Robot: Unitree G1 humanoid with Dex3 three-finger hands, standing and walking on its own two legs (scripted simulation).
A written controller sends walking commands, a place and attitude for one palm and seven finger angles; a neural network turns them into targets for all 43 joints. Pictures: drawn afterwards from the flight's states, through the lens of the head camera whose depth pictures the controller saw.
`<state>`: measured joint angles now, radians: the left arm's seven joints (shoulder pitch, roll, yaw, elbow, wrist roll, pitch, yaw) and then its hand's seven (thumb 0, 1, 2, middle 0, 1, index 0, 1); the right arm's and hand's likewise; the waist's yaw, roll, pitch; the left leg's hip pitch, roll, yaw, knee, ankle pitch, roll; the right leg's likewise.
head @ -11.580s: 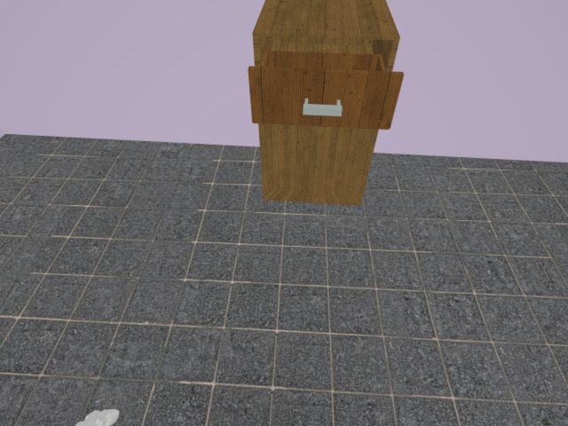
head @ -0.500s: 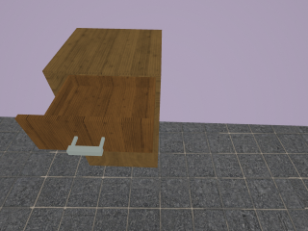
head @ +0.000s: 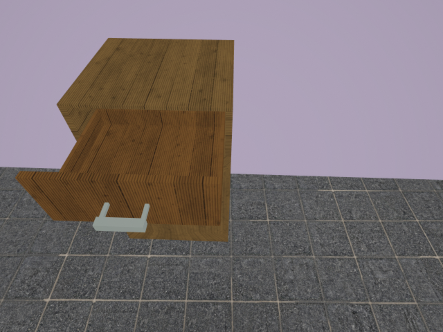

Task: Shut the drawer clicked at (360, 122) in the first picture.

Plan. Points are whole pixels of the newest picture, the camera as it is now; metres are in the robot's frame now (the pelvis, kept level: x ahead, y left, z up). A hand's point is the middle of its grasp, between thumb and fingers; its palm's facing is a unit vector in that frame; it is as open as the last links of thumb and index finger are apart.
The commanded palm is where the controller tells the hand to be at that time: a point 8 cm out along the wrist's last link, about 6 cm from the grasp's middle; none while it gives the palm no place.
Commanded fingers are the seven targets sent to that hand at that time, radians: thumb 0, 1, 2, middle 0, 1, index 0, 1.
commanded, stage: come to a stop and stand still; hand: left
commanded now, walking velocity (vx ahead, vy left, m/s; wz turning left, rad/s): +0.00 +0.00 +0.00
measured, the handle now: (123, 216) +0.37 +0.26 -0.07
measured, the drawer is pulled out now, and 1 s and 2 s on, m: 0.26 0.26 0.26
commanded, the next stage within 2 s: look again from close up in 0.26 s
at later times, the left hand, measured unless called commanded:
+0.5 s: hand out of the picture +0.03 +0.20 -0.17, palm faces +0.00 -0.96 -0.27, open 7.3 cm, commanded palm none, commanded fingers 0.00 0.90 0.90 -0.20 -0.30 -0.20 -0.30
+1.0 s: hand out of the picture -0.01 +0.19 -0.18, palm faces +0.01 -0.98 -0.18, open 7.3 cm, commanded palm none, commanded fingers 0.00 0.90 0.90 -0.20 -0.30 -0.20 -0.30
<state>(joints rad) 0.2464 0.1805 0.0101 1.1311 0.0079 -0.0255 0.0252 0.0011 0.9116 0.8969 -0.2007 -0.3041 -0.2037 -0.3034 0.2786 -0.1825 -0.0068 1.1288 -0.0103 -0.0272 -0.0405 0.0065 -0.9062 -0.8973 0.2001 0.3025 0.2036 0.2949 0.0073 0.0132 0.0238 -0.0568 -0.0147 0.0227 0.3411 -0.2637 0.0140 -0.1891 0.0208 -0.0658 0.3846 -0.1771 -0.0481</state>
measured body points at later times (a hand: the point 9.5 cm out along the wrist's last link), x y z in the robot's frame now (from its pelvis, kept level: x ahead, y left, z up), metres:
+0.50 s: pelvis +0.00 +0.00 -0.01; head +0.00 -0.01 +0.44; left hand +0.03 +0.25 -0.15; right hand +0.04 -0.25 -0.16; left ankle -0.04 +0.11 -0.75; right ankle +0.02 -0.09 -0.74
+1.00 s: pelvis +0.00 +0.03 +0.00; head +0.01 +0.02 +0.44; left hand -0.01 +0.25 -0.16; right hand -0.04 -0.18 -0.17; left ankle -0.04 +0.11 -0.74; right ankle +0.02 -0.09 -0.74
